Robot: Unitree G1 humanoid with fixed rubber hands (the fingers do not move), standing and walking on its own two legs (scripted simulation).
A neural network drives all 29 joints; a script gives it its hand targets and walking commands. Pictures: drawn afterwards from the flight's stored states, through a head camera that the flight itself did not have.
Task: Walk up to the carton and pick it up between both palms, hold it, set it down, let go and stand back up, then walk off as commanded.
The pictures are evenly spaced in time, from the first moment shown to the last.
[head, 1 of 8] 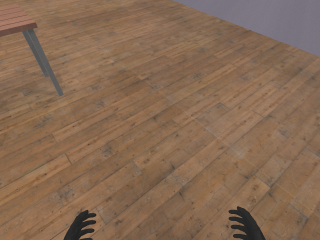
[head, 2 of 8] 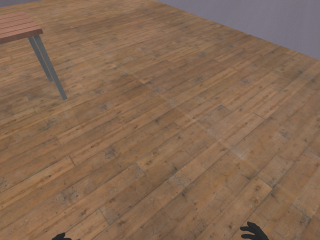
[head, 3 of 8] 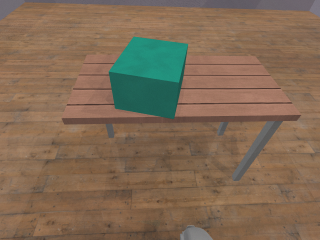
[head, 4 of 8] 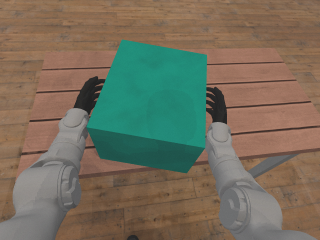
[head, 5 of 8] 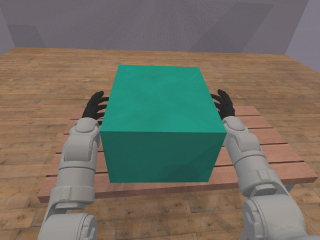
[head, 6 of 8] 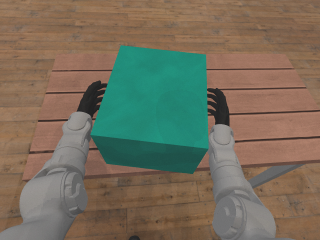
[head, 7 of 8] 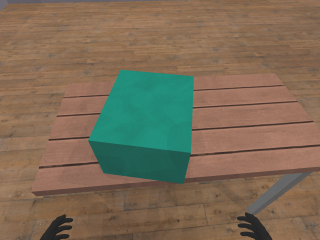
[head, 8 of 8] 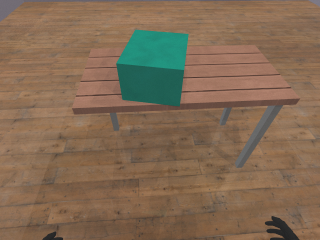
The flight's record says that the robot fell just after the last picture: no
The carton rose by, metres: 0.19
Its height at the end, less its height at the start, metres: +0.00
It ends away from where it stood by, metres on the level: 0.01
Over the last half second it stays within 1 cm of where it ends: yes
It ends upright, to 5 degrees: yes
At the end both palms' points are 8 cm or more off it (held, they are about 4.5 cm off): yes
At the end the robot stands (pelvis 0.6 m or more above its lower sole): yes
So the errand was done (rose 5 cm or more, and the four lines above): yes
